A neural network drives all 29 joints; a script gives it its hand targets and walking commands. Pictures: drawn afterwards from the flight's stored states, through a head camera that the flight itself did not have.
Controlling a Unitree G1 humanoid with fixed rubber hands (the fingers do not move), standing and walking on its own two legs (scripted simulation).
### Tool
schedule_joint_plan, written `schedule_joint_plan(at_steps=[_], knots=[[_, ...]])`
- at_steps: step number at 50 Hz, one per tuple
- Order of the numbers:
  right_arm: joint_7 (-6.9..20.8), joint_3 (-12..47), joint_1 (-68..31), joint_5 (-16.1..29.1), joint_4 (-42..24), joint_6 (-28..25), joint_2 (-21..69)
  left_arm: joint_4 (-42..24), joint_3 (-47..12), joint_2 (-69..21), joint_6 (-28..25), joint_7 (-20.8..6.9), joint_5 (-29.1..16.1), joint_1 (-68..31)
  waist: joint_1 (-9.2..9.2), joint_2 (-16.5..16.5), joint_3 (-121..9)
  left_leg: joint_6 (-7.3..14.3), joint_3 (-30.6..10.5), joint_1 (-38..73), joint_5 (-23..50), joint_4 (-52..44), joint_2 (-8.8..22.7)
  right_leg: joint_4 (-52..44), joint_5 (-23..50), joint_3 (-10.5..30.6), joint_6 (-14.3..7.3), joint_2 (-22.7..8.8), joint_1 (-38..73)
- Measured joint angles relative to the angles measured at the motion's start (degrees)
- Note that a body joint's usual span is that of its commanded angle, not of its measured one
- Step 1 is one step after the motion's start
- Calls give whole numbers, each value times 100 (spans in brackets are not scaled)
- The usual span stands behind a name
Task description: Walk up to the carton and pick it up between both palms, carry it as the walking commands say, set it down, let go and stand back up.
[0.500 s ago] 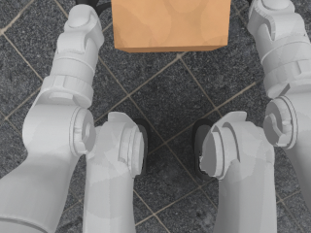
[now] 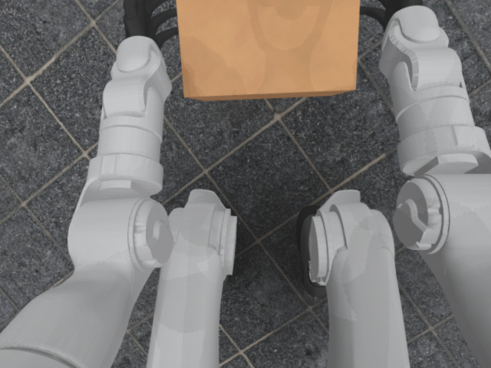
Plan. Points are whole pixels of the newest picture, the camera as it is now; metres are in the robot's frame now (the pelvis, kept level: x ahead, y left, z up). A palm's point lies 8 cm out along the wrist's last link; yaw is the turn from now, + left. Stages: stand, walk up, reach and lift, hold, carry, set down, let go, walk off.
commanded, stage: reach and lift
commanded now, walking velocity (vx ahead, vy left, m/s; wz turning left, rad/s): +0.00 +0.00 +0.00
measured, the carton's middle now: (266, 46) +0.54 +0.00 -0.21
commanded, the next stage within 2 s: none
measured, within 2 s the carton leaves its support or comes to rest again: neither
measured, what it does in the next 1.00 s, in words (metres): rises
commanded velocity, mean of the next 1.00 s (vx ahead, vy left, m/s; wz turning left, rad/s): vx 0.00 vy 0.00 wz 0.00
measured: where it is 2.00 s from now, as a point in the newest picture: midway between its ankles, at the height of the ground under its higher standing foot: (265, 264)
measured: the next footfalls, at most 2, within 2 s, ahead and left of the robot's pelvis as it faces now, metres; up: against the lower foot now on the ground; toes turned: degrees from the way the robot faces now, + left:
none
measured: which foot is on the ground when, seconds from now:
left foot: down 0.00-1.00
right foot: down 0.00-1.00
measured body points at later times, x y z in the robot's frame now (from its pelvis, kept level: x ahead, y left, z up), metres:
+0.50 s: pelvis +0.00 +0.00 +0.05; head +0.30 -0.02 +0.38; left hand +0.52 +0.15 -0.05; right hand +0.53 -0.17 -0.05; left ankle +0.11 +0.12 -0.35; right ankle +0.11 -0.11 -0.35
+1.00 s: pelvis +0.00 +0.00 +0.11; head +0.27 -0.01 +0.47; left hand +0.50 +0.16 +0.03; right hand +0.52 -0.16 +0.03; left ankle +0.11 +0.12 -0.35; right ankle +0.11 -0.11 -0.35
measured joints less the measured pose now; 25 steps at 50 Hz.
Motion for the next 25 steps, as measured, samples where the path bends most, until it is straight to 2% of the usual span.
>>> schedule_joint_plan(at_steps=[11, 17, 25], knots=[[-309, -226, 566, -197, -426, 105, 360, -479, 293, -429, 82, 5, 326, 558, 50, -4, -711, -43, -76, 138, 24, -456, -65, -462, 44, 62, 44, 106, 127], [-142, -396, 677, -396, -451, 161, 461, -541, 462, -527, 139, -69, 541, 687, 63, -21, -942, -69, -125, 285, 139, -790, -86, -799, 168, 86, 52, 147, 271], [-85, -565, 753, -587, -580, 277, 554, -667, 593, -631, 252, -169, 758, 747, 74, -50, -1133, -86, -172, 447, 274, -1145, -97, -1164, 316, 120, 72, 199, 430]])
